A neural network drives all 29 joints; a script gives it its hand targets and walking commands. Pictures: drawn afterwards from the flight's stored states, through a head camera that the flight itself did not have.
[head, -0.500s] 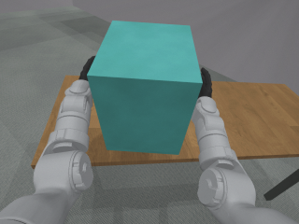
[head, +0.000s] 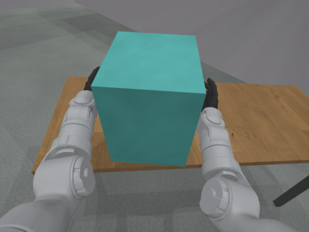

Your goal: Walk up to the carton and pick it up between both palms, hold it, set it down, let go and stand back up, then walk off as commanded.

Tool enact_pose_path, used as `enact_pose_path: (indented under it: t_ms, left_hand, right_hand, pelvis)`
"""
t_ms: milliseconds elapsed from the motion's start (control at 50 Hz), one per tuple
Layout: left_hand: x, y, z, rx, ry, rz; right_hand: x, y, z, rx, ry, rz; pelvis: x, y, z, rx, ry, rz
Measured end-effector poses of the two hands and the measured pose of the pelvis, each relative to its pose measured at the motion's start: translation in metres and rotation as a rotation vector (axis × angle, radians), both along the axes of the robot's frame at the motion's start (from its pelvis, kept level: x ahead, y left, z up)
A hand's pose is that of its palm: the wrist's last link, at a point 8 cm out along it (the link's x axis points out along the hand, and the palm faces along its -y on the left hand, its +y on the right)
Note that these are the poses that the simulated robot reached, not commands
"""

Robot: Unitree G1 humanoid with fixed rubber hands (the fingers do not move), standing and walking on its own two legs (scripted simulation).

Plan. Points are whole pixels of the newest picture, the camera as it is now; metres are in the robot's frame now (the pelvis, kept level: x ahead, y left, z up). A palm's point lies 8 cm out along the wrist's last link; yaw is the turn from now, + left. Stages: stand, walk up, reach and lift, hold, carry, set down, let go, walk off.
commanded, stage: set down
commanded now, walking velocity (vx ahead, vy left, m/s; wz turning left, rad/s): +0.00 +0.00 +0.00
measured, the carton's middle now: (152, 100) +0.44 +0.00 +0.13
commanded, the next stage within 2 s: none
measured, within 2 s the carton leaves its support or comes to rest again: neither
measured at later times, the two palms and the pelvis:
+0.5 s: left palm (92, 97) +0.43 +0.17 +0.13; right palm (204, 110) +0.39 -0.14 +0.14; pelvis +0.01 +0.00 +0.00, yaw +0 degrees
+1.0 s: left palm (93, 96) +0.45 +0.17 +0.12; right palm (199, 108) +0.41 -0.14 +0.13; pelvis +0.03 +0.00 +0.00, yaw +0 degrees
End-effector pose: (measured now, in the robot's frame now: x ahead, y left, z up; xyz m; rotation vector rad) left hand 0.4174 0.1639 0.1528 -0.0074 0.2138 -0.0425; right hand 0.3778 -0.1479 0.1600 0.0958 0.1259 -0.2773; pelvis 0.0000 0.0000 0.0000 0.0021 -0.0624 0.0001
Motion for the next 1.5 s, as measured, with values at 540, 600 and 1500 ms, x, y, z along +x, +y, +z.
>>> enact_pose_path:
  t_ms: [540, 600, 1500]
  left_hand:
    - [0.015, 0.004, -0.024, -0.005, 0.046, -0.012]
    - [0.018, 0.004, -0.026, -0.010, 0.052, -0.012]
    - [0.063, 0.008, -0.045, -0.012, 0.074, -0.037]
  right_hand:
    - [0.014, 0.004, -0.019, 0.002, 0.046, -0.007]
    - [0.016, 0.004, -0.021, 0.007, 0.051, -0.007]
    - [0.049, 0.010, -0.057, 0.001, 0.103, -0.038]
  pelvis:
    - [0.015, -0.002, 0.000, 0.008, 0.020, 0.002]
    - [0.017, -0.002, 0.000, 0.009, 0.023, 0.002]
    - [0.056, 0.000, 0.003, 0.005, 0.077, 0.001]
